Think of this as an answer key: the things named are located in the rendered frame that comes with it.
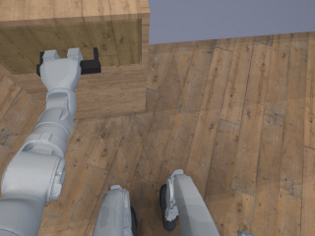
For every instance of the left robot upper arm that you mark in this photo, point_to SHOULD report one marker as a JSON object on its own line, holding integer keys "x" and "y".
{"x": 33, "y": 180}

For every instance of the right robot foot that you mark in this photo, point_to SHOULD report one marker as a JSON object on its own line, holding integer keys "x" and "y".
{"x": 168, "y": 225}

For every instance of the left robot forearm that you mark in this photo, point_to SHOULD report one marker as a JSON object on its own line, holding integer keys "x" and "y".
{"x": 52, "y": 131}

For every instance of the handle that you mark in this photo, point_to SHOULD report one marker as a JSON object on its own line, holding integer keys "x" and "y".
{"x": 87, "y": 66}

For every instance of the right robot shin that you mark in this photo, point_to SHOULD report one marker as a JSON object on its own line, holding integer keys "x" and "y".
{"x": 171, "y": 209}

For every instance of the drawer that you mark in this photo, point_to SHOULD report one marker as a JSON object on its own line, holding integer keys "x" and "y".
{"x": 117, "y": 42}

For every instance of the left robot hand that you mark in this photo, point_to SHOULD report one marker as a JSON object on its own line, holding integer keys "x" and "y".
{"x": 61, "y": 73}

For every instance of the cabinet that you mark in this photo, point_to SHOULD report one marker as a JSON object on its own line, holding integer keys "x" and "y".
{"x": 117, "y": 89}

